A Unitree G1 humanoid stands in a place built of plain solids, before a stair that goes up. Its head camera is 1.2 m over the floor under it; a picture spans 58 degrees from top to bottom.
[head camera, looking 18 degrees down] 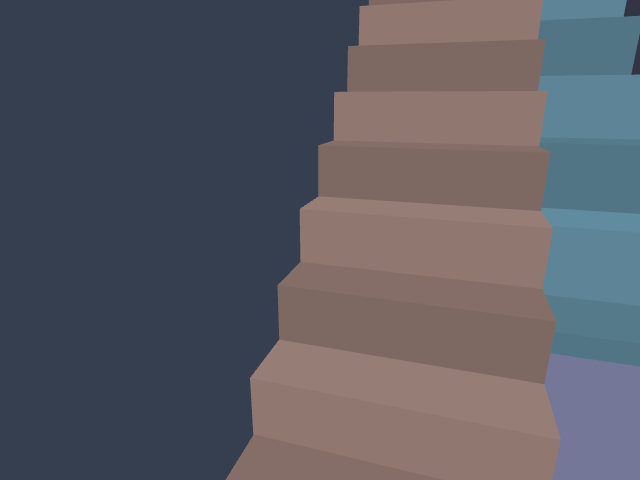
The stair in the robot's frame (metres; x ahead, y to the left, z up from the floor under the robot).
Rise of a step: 0.21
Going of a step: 0.23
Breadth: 0.84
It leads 17 degrees to the right of straight ahead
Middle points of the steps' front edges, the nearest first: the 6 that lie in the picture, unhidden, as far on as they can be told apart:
0.98 -0.19 0.41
1.19 -0.26 0.62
1.41 -0.32 0.82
1.63 -0.39 1.03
1.84 -0.46 1.23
2.06 -0.53 1.44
